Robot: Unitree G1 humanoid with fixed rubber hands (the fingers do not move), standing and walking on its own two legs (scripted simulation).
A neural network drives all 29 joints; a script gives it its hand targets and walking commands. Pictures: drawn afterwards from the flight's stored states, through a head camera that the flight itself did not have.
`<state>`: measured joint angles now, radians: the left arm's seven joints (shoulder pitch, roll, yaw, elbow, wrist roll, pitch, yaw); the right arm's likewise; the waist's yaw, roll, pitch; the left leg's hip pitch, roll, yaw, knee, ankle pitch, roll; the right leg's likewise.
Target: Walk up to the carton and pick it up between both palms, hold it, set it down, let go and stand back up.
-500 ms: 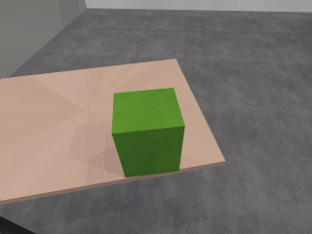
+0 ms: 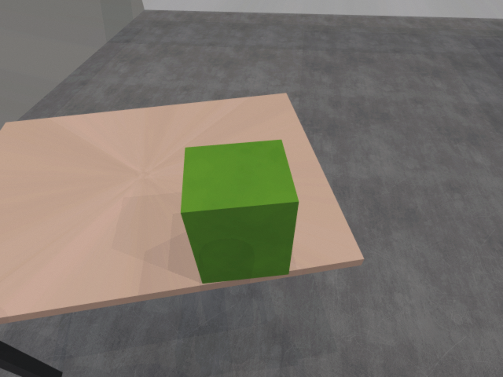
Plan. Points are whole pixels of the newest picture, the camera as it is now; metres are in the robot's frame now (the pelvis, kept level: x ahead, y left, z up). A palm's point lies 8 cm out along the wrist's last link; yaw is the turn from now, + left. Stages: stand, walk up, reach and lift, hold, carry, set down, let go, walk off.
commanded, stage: stand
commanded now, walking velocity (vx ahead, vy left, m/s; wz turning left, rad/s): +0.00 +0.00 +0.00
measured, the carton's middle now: (240, 214) +0.44 +0.04 -0.02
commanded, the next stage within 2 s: none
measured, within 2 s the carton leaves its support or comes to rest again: neither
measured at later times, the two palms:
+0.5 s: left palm out of the picture -0.02 +0.21 -0.15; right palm out of the picture -0.05 -0.21 -0.15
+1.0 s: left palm out of the picture -0.01 +0.21 -0.14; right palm out of the picture -0.04 -0.21 -0.15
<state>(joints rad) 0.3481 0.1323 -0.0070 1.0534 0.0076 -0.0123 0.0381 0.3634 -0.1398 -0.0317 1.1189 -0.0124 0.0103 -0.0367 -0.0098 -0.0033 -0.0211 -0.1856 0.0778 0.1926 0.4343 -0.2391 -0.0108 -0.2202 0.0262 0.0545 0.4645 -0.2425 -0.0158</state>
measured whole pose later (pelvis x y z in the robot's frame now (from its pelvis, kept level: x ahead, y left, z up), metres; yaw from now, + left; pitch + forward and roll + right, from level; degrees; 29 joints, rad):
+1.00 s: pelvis +0.00 +0.00 +0.00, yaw +0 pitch +0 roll +1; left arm 0.33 0.13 -0.01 1.09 0.01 -0.01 0.04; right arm 0.37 -0.12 -0.02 1.12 -0.01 0.00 -0.04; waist -0.01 0.00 -0.01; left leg -0.19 0.08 0.18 0.44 -0.24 -0.02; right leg -0.22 0.03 0.05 0.46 -0.25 -0.02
